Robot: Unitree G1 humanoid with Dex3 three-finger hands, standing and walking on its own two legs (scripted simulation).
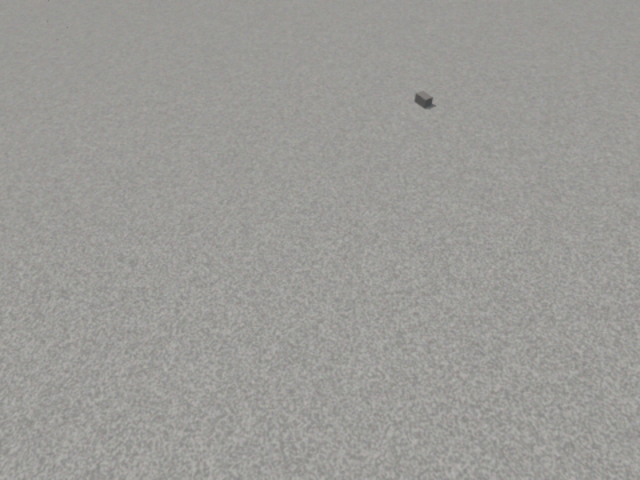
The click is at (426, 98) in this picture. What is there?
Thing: small box
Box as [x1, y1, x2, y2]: [415, 91, 432, 107]
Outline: 416,93 415,101 421,106 426,107 431,104 431,96 423,91
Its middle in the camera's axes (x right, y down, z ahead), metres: +0.59 -0.82 +2.26
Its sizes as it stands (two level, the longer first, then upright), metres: 0.086 0.052 0.051
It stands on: the floor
